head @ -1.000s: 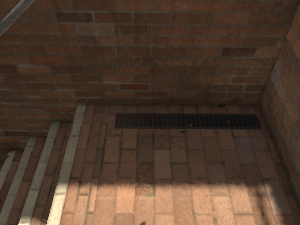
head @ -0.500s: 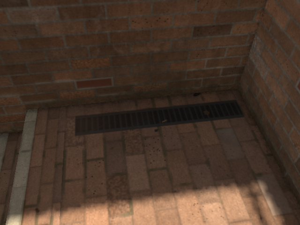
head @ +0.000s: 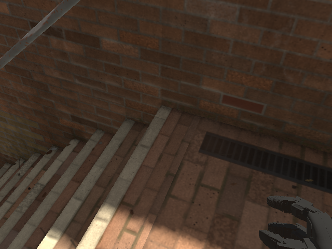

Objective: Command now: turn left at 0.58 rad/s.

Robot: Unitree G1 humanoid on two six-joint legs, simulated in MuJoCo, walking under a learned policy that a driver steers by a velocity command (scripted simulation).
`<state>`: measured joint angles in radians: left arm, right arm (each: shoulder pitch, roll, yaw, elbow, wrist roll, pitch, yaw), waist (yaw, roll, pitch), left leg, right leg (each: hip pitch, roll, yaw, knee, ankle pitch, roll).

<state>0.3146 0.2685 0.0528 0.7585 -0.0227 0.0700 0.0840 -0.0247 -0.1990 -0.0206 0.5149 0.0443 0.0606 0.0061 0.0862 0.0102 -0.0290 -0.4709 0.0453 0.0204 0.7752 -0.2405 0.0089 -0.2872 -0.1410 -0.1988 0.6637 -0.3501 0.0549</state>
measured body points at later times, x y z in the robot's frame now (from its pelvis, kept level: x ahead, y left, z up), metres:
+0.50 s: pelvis +0.07 +0.02 +0.01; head +0.08 +0.06 +0.46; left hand +0.23 +0.31 -0.07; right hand +0.28 -0.20 -0.06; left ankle +0.06 +0.11 -0.72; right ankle +0.17 -0.15 -0.66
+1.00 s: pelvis +0.14 -0.01 +0.02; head +0.17 +0.00 +0.47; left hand +0.03 +0.25 -0.10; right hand +0.40 -0.14 -0.10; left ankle +0.11 +0.09 -0.69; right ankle +0.15 -0.12 -0.72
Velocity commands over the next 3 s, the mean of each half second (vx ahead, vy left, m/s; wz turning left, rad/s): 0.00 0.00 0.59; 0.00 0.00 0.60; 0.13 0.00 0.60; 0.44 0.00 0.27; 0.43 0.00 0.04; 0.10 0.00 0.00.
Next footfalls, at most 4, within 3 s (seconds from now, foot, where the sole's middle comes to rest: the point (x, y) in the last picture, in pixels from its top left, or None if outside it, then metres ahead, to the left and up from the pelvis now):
0.62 right None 0.19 -0.10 -0.75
1.08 left None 0.13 0.10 -0.75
1.54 right None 0.33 0.02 -0.75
2.00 left None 0.32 0.34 -0.75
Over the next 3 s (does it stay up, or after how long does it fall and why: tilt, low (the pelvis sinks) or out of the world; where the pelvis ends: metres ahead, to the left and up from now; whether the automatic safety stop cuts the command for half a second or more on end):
stays up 0.44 0.41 -0.11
